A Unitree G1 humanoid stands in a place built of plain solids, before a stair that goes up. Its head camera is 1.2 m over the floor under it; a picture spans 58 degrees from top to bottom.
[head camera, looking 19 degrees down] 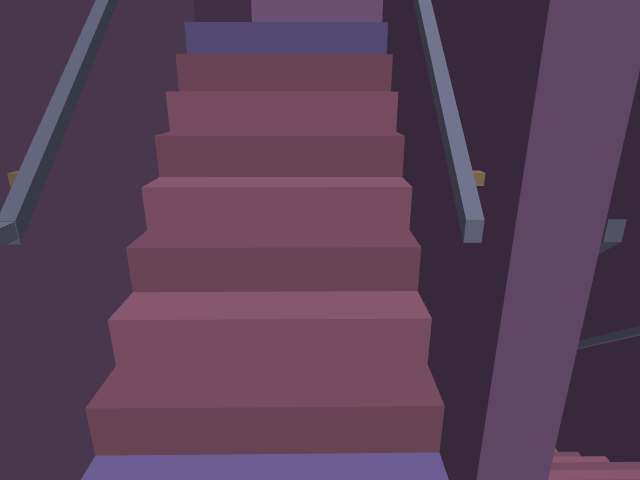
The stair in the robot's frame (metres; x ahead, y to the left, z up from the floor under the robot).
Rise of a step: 0.20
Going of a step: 0.23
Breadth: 1.20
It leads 1 degrees to the left of straight ahead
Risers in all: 8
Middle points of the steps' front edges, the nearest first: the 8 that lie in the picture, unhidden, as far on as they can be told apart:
1.19 0.18 0.20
1.42 0.18 0.40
1.65 0.19 0.60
1.89 0.19 0.80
2.13 0.19 1.00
2.36 0.19 1.20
2.59 0.20 1.39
2.83 0.20 1.59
